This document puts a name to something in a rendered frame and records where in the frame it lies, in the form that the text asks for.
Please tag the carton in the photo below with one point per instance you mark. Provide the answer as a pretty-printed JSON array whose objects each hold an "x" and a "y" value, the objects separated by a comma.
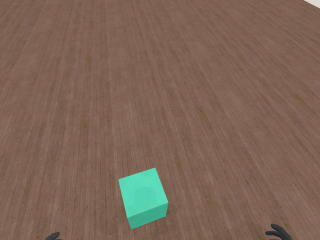
[{"x": 143, "y": 197}]

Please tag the right robot hand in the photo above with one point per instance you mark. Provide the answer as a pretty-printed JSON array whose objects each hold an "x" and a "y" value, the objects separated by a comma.
[{"x": 280, "y": 232}]

